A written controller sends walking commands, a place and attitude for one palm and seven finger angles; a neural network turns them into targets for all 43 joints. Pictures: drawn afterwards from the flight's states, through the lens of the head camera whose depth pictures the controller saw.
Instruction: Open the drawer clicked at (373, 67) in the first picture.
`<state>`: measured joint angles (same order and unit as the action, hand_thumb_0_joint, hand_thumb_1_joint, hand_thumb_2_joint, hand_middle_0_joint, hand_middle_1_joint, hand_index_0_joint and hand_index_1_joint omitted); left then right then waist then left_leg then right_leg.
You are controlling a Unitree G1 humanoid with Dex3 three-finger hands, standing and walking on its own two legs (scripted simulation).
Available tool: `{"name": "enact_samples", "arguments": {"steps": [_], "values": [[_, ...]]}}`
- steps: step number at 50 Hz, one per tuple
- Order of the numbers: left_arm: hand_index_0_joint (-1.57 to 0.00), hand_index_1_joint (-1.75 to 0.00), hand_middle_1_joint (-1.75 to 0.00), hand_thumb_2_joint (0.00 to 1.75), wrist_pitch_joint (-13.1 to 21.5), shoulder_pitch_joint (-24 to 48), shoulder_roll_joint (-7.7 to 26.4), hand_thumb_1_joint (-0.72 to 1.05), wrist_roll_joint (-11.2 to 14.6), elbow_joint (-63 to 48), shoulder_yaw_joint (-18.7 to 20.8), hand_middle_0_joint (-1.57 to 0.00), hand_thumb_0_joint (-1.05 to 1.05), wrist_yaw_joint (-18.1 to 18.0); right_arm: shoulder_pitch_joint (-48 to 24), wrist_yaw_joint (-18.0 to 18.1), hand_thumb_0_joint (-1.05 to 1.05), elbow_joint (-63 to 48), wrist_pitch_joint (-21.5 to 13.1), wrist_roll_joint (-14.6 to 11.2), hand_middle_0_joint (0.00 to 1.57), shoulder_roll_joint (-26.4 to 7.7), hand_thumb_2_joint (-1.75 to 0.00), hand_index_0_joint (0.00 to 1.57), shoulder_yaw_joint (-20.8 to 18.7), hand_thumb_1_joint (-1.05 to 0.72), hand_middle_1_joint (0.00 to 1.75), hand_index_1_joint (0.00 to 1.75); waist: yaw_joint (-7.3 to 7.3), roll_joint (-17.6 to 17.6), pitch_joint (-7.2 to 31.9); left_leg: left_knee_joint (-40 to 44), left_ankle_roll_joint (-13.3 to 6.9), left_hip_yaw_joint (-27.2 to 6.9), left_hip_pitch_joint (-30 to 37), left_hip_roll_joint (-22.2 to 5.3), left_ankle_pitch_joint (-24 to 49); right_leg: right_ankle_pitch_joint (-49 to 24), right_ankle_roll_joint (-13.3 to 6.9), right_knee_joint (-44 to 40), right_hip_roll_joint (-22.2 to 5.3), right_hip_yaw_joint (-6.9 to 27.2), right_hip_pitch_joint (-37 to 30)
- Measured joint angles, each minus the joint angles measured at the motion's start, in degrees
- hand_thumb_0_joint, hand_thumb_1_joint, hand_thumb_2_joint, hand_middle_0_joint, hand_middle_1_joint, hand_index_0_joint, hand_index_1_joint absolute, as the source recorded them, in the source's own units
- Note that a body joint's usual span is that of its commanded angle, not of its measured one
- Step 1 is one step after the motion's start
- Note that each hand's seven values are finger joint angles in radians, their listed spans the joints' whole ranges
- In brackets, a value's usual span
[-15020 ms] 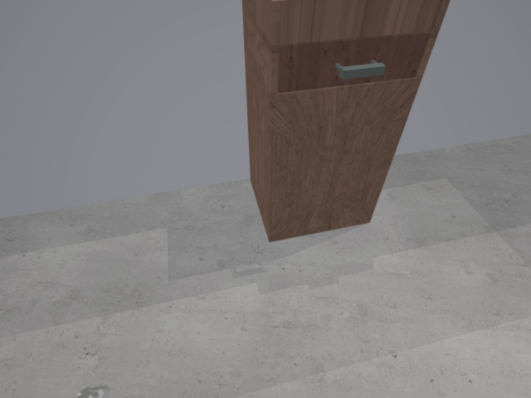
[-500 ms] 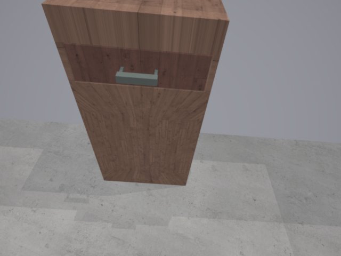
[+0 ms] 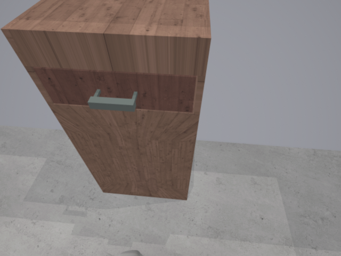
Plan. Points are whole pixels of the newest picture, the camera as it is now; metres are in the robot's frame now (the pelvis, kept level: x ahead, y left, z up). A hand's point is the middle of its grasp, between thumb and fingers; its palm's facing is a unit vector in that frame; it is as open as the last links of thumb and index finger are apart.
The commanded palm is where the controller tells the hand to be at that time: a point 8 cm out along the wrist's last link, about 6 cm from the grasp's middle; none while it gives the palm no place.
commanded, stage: come to a stop and stand still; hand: left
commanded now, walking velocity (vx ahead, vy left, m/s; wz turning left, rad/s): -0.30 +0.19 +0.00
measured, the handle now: (114, 98) +0.52 +0.21 +0.06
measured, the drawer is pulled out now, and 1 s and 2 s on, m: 0.00 0.00 0.00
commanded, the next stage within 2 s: look again from close up in 1.34 s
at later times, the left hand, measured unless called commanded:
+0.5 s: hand out of the picture +0.03 +0.18 -0.19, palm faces +0.04 -0.95 -0.31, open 7.4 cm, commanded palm none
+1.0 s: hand out of the picture -0.08 +0.14 -0.18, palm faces +0.04 -0.97 -0.24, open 7.3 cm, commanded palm none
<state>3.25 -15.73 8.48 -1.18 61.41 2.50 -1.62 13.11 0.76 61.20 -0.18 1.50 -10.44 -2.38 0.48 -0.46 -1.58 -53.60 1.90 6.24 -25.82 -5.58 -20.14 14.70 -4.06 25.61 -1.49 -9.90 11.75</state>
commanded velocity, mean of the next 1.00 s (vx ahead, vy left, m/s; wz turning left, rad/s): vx -0.06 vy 0.00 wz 0.00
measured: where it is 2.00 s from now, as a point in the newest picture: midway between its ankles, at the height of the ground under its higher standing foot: outside the picture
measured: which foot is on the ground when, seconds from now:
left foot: up 0.00-0.14, down 0.16-0.88, up 0.90-1.00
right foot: down 0.00-0.20, up 0.22-0.44, down 0.46-1.00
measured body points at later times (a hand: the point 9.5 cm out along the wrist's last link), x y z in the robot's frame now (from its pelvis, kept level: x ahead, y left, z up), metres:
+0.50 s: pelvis -0.01 -0.02 -0.03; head +0.02 -0.05 +0.41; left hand +0.03 +0.23 -0.17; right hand +0.09 -0.24 -0.19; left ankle +0.07 +0.11 -0.73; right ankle -0.03 -0.14 -0.75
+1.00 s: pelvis -0.09 -0.04 -0.01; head -0.11 -0.05 +0.44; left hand -0.08 +0.19 -0.16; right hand -0.10 -0.26 -0.17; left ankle -0.05 +0.08 -0.72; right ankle -0.06 -0.13 -0.74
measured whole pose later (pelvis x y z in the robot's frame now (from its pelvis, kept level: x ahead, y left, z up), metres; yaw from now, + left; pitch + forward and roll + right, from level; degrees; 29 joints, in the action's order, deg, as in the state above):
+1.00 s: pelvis -0.09 -0.04 -0.01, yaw -1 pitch -2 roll +1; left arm -1.8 -21.2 9.0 -1.0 56.9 1.2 -2.2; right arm 20.9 0.0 57.3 3.1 1.6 -9.1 -2.0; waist -0.7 0.5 1.9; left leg -42.3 -0.8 1.9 -21.2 0.1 -18.5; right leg 15.0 -2.9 32.3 0.3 -2.1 15.7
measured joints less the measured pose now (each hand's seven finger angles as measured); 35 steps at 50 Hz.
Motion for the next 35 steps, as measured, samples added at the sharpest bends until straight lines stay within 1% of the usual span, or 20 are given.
{"name": "enact_samples", "arguments": {"steps": [2,5,7,8,10,12,13,15,18,20,21,22,23,24,26,28,30,32,33,35], "values": [[-0.20,-0.30,-0.30,0.90,-0.2,-1.3,-0.7,0.95,-0.1,0.8,-0.7,-0.20,0.00,0.2,-2.6,0.3,0.01,-1.0,-0.2,-0.3,0.19,-0.3,-0.90,0.19,0.4,-0.92,0.30,0.30,1.09,0.0,-0.3,7.4,0.6,-0.3,1.2,0.7,1.0,0.0,0.1,-1.0,0.6,0.5,-1.2],[-0.20,-0.30,-0.30,0.90,-1.2,-2.9,-1.9,0.94,0.0,1.5,-1.3,-0.20,0.00,0.1,-5.8,0.6,0.00,-2.3,0.2,-0.8,0.19,-0.4,-0.90,0.19,0.7,-0.92,0.30,0.30,2.49,0.3,-1.0,16.0,0.9,-0.5,3.9,2.2,3.2,1.7,0.4,0.7,1.2,1.1,-1.9],[-0.20,-0.30,-0.30,0.90,-2.0,-4.0,-2.3,0.93,0.1,1.6,-1.3,-0.20,0.00,0.0,-6.9,0.7,0.00,-3.3,0.6,-0.8,0.19,-0.1,-0.90,0.19,0.7,-0.92,0.30,0.30,2.95,0.4,-1.3,21.2,0.6,0.0,6.5,2.9,9.0,4.0,0.9,3.6,1.2,1.1,-1.9],[-0.20,-0.30,-0.30,0.90,-2.5,-4.4,-2.4,0.93,0.1,1.6,-1.2,-0.20,0.00,-0.1,-7.3,0.8,0.00,-3.7,0.7,-0.7,0.19,0.0,-0.90,0.19,0.7,-0.92,0.30,0.30,3.04,0.5,-1.4,22.5,-0.6,0.2,7.6,2.9,12.2,5.3,1.1,5.3,1.3,1.0,-1.8],[-0.20,-0.30,-0.30,0.90,-3.6,-4.3,-1.8,0.92,0.2,1.2,-1.0,-0.20,0.01,-0.6,-8.0,0.9,0.00,-4.4,1.0,-0.5,0.19,1.0,-0.90,0.19,0.8,-0.91,0.30,0.30,3.54,-0.9,-2.2,21.6,-2.8,0.8,8.2,3.7,8.9,6.8,2.1,8.9,0.1,1.4,-0.8],[-0.20,-0.30,-0.30,0.90,-4.3,-3.6,-1.3,0.92,0.4,0.4,-0.9,-0.20,0.01,-1.0,-8.8,1.0,0.00,-5.3,1.1,-0.4,0.20,1.8,-0.90,0.19,1.3,-0.91,0.30,0.30,4.02,-2.0,-3.3,21.3,-3.7,1.7,8.3,4.1,7.1,12.8,3.6,16.2,-0.5,3.4,2.2],[-0.20,-0.30,-0.30,0.90,-4.6,-3.0,-1.1,0.92,0.4,0.0,-0.7,-0.20,0.01,-1.1,-9.2,1.1,0.00,-5.6,1.2,-0.4,0.20,2.1,-0.90,0.19,1.4,-0.91,0.30,0.30,3.91,-2.0,-3.8,21.4,-3.8,1.9,8.2,4.1,7.1,15.4,4.0,20.5,-0.4,4.5,3.9],[-0.20,-0.30,-0.30,0.90,-5.1,-1.4,-0.8,0.92,0.4,-1.0,-0.3,-0.20,0.01,-1.1,-9.8,1.2,0.00,-6.2,1.5,-0.3,0.20,2.4,-0.90,0.19,1.5,-0.91,0.30,0.30,3.47,-1.3,-4.8,21.9,-3.7,1.7,7.6,3.9,8.2,17.4,4.5,27.6,-0.3,6.2,7.0],[-0.20,-0.30,-0.30,0.90,-5.2,0.3,-0.2,0.91,0.4,-2.8,0.3,-0.20,0.00,-1.1,-10.1,0.9,0.00,-6.5,2.2,0.0,0.20,2.4,-0.90,0.20,1.4,-0.91,0.30,0.30,2.87,0.2,-5.5,22.3,-3.4,1.2,6.3,3.3,9.6,17.1,5.0,32.0,-0.4,7.7,9.4],[-0.20,-0.30,-0.30,0.90,-5.2,1.0,0.2,0.91,0.4,-4.0,0.6,-0.20,0.00,-1.0,-9.6,0.6,0.00,-6.3,2.5,0.1,0.20,2.3,-0.90,0.20,1.1,-0.91,0.30,0.30,2.45,1.2,-5.2,22.4,-2.9,0.8,5.3,2.8,10.4,16.5,5.1,29.9,-0.7,7.8,8.9],[-0.20,-0.30,-0.30,0.90,-4.8,1.1,0.5,0.91,0.6,-4.3,0.3,-0.20,0.00,-1.2,-9.1,0.5,0.00,-6.0,2.3,-0.1,0.20,2.1,-0.90,0.20,0.9,-0.91,0.30,0.30,2.40,1.9,-4.6,21.6,-2.4,0.6,4.3,2.3,10.5,14.4,5.0,25.1,-0.6,8.0,7.8],[-0.19,-0.30,-0.30,0.90,-4.3,0.3,1.2,0.91,0.5,-5.4,-0.1,-0.20,0.00,-1.3,-8.2,0.0,0.00,-6.4,2.3,-0.4,0.20,2.0,-0.90,0.20,0.7,-0.91,0.30,0.30,2.32,1.5,-3.3,19.8,-2.2,0.9,2.5,2.2,10.0,9.3,4.5,18.7,-1.1,9.3,6.6],[-0.19,-0.30,-0.30,0.90,-3.7,-0.4,2.0,0.91,0.2,-6.6,0.0,-0.20,0.00,-1.4,-7.2,-0.4,0.00,-7.0,2.2,-0.4,0.20,2.1,-0.90,0.20,0.5,-0.91,0.30,0.30,2.28,0.4,-2.3,16.4,-2.0,1.2,0.3,2.6,7.1,6.5,3.9,15.5,-1.9,10.6,6.2],[-0.19,-0.30,-0.30,0.90,-3.2,-0.3,1.7,0.91,0.0,-6.8,0.0,-0.20,0.00,-1.7,-6.7,-0.8,0.00,-7.4,2.2,-0.4,0.20,1.3,-0.90,0.20,0.0,-0.91,0.30,0.30,2.03,1.6,-2.5,11.8,-2.2,-0.5,-1.2,2.5,2.8,8.0,3.7,17.1,-1.2,10.3,6.6],[-0.19,-0.30,-0.30,0.90,-2.5,-0.4,0.5,0.91,-0.5,-7.1,-0.8,-0.20,0.00,-1.7,-4.8,-0.9,0.01,-7.9,2.4,-0.3,0.20,-0.7,-0.90,0.20,-1.1,-0.91,0.30,0.30,0.76,5.1,-2.7,5.2,-2.4,-3.8,-2.1,3.1,-2.9,10.5,3.7,18.8,0.3,8.6,5.4],[-0.20,-0.30,-0.30,0.90,-2.1,-1.3,-0.2,0.91,-0.6,-7.9,-1.1,-0.20,0.00,-1.6,-2.8,-0.9,0.01,-7.7,3.1,-0.5,0.20,-1.7,-0.90,0.20,-1.7,-0.91,0.30,0.30,-0.10,6.3,-1.4,1.2,-2.6,-4.0,-1.9,4.3,-4.8,10.9,3.7,19.0,0.7,7.9,4.3],[-0.20,-0.30,-0.30,0.90,-2.5,-1.8,0.2,0.91,-0.7,-8.6,-0.9,-0.20,0.00,-1.9,-0.8,-0.8,0.01,-7.7,3.5,-0.7,0.20,-1.4,-0.90,0.19,-1.6,-0.91,0.30,0.30,-0.96,5.1,0.0,2.7,-2.8,-3.2,0.1,5.1,-3.6,10.7,3.6,18.9,0.5,7.6,3.6],[-0.20,-0.30,-0.30,0.90,-3.2,-1.7,0.8,0.91,-0.5,-9.2,-0.9,-0.20,0.00,-1.9,1.3,-0.7,0.01,-7.8,3.1,-0.7,0.20,-0.8,-0.90,0.19,-1.1,-0.91,0.30,0.30,-1.79,3.6,1.2,9.9,-2.9,-2.6,3.8,5.2,0.9,10.7,3.6,19.4,0.7,7.0,3.5],[-0.20,-0.30,-0.30,0.90,-3.8,-1.0,1.2,0.91,-0.3,-9.2,-0.9,-0.20,0.00,-1.8,2.1,-0.7,0.01,-7.6,2.6,-0.5,0.20,-0.5,-0.90,0.19,-0.9,-0.91,0.30,0.30,-2.07,2.6,1.4,10.8,-3.4,-2.5,4.0,5.4,3.2,10.8,3.6,19.9,0.4,6.9,3.7],[-0.20,-0.30,-0.30,0.90,-4.7,-0.1,1.3,0.91,0.2,-9.2,-1.1,-0.20,0.01,-1.6,3.6,-0.7,0.01,-7.2,2.3,0.3,0.20,0.0,-0.90,0.19,-0.3,-0.91,0.30,0.30,-1.97,1.5,1.7,11.5,-4.4,-2.0,3.9,5.3,4.7,11.9,3.3,19.7,0.9,7.8,4.2]]}}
